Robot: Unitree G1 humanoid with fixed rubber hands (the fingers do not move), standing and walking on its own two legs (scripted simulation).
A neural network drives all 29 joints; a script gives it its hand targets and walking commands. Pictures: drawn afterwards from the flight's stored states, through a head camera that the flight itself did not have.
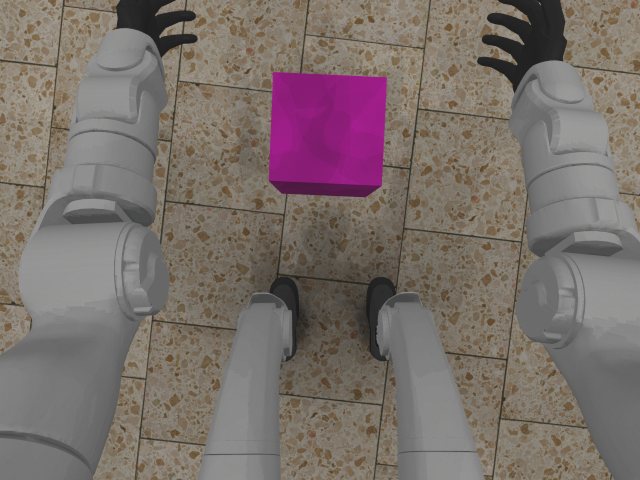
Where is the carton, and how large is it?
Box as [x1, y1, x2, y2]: [269, 72, 386, 196]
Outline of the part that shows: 273,72 269,180 282,193 366,196 380,186 382,171 386,77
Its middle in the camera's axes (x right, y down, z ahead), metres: +0.01 -0.20 +0.84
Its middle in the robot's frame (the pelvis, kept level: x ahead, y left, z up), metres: +0.54 +0.00 -0.52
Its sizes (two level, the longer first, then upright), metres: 0.210 0.200 0.250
